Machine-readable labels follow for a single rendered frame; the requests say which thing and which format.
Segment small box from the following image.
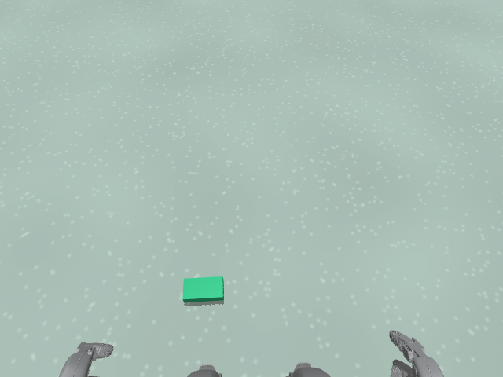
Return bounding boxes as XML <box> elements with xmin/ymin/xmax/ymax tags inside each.
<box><xmin>182</xmin><ymin>276</ymin><xmax>224</xmax><ymax>302</ymax></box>

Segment left robot hand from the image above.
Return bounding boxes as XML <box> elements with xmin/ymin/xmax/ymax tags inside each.
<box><xmin>59</xmin><ymin>342</ymin><xmax>113</xmax><ymax>377</ymax></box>

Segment right robot hand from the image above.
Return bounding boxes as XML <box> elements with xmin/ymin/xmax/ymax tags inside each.
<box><xmin>389</xmin><ymin>330</ymin><xmax>444</xmax><ymax>377</ymax></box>

